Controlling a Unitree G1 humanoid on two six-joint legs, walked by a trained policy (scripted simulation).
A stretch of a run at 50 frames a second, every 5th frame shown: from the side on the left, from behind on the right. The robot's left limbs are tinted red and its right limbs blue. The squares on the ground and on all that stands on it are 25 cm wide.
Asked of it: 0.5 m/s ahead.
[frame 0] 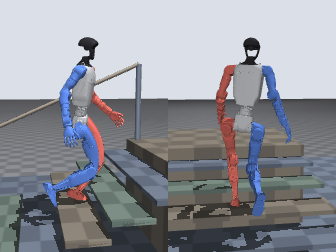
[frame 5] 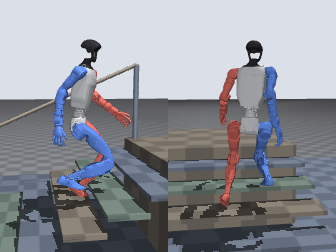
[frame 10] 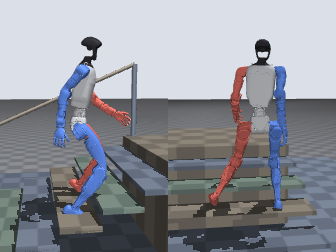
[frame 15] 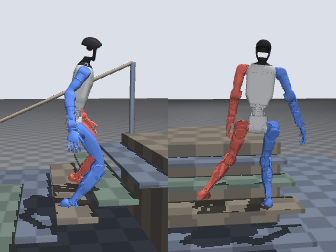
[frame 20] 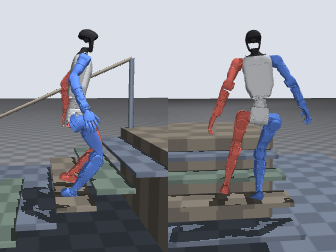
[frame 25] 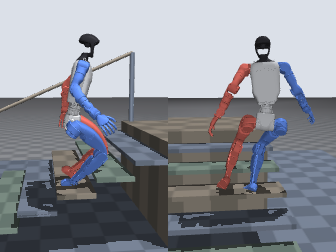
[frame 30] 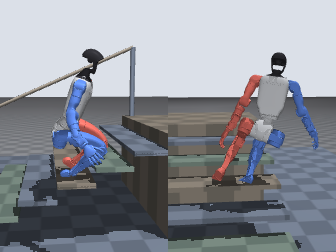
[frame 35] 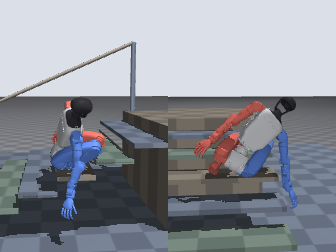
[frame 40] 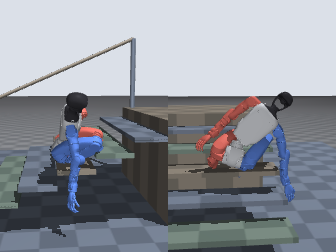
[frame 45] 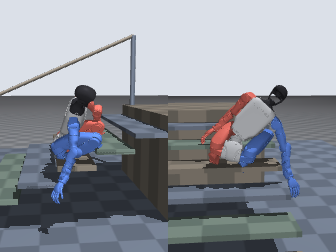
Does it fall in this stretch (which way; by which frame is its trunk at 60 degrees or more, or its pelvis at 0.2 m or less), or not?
yes: goes over to its right; its pelvis at 0.2 m or less by frame 35
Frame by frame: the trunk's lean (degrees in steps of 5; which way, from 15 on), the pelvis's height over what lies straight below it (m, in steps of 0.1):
0: 10, 0.7
5: 10, 0.7
10: 10, 0.7
15: 15 forward, 0.7
20: 15 forward and to its left, 0.7
25: 15 forward, 0.6
30: 20 forward and to its right, 0.4
35: 50 to its right, 0.2
40: 50 to its right, 0.2
45: 50 to its right, 0.2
